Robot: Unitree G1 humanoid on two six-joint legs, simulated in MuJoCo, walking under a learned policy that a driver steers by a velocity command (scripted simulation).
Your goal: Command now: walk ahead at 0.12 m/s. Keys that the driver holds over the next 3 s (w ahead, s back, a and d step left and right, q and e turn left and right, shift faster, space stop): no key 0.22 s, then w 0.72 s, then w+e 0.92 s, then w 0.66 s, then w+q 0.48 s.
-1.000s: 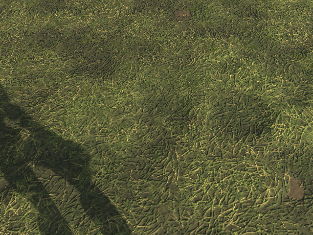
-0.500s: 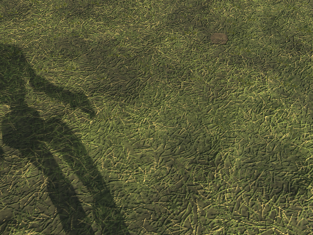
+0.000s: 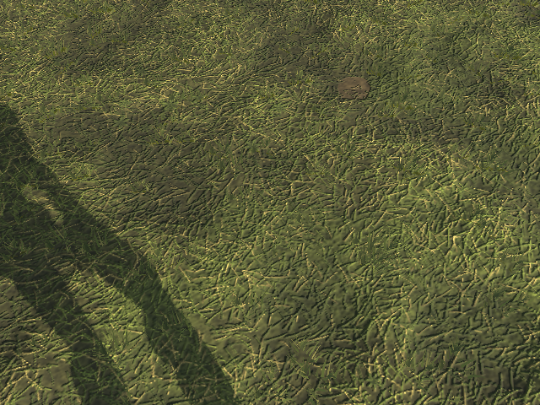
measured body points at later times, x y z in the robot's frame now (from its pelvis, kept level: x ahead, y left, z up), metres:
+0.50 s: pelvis +0.06 +0.00 +0.02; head +0.05 +0.00 +0.47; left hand +0.14 +0.26 -0.12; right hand -0.01 -0.24 -0.13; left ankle +0.02 +0.12 -0.73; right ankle +0.07 -0.10 -0.70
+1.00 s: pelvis +0.27 +0.00 +0.00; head +0.30 +0.01 +0.45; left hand +0.16 +0.22 -0.15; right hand +0.47 -0.22 -0.11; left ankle +0.41 +0.09 -0.72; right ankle +0.09 -0.10 -0.73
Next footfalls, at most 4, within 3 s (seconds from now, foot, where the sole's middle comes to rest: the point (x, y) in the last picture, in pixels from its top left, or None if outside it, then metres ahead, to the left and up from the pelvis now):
0.26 left None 0.06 0.12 -0.77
0.58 right None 0.13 -0.10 -0.77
1.02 left None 0.46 0.09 -0.77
1.58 right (325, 307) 0.70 -0.12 -0.77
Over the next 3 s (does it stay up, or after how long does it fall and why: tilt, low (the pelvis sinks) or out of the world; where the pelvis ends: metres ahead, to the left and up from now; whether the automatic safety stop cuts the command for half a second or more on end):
stays up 1.25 -0.40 0.02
